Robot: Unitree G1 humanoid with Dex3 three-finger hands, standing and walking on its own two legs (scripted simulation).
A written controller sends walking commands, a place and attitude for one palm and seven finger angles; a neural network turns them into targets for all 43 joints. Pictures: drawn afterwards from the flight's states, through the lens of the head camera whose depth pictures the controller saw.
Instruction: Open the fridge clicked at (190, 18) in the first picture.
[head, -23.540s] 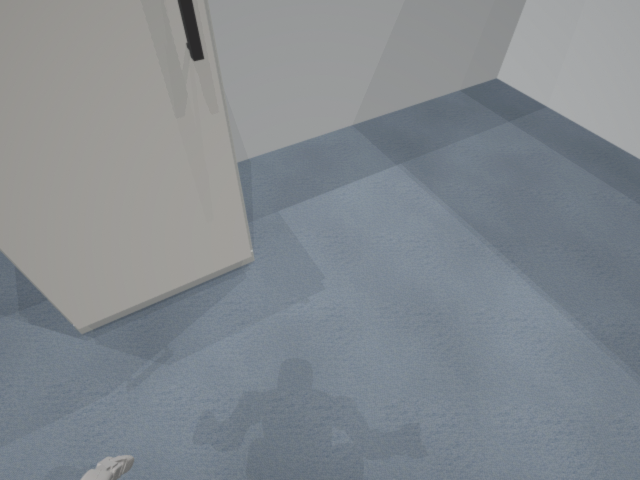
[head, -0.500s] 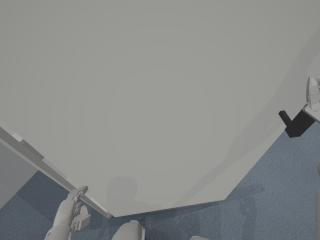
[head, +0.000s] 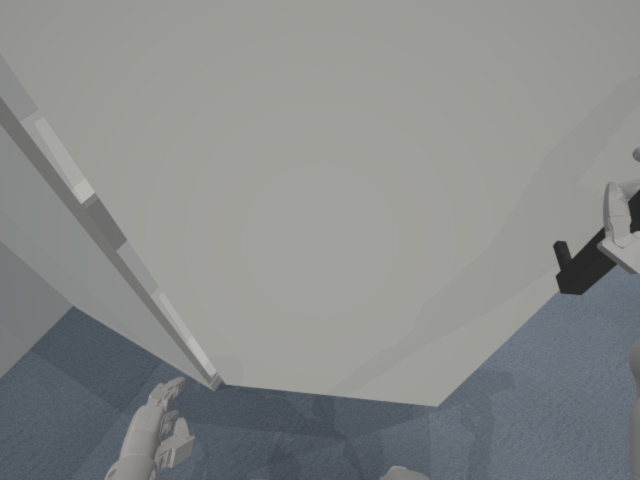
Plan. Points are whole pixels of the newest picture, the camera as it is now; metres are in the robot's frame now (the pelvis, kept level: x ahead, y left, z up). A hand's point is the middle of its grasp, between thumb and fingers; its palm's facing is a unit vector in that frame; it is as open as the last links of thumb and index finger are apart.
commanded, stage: walk backward, drawing the door open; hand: right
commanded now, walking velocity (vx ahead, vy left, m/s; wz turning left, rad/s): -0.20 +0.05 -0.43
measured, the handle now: out of the picture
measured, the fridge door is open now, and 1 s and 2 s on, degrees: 68 81 72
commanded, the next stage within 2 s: stop walking and hold the door back in 0.30 s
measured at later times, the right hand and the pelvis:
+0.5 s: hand out of the picture +0.18 -0.19 +0.21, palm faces +0.38 +0.89 -0.26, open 7.0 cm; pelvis -0.14 +0.03 +0.00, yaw -8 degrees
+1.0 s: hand out of the picture +0.19 -0.19 +0.22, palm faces +0.30 +0.93 -0.20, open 6.2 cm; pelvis -0.23 +0.05 -0.01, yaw -14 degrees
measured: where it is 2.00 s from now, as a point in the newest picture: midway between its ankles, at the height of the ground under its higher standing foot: outside the picture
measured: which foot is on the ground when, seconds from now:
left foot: down 0.00-0.06, up 0.08-0.32, down 0.34-1.00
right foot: up 0.00-0.04, down 0.06-0.36, up 0.38-0.78, down 0.80-1.00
